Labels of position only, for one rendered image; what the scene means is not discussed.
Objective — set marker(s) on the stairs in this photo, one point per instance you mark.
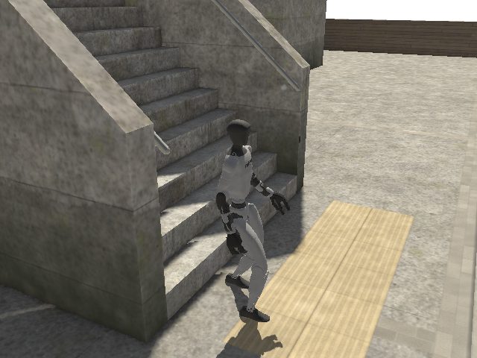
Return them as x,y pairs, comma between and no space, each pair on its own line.
187,119

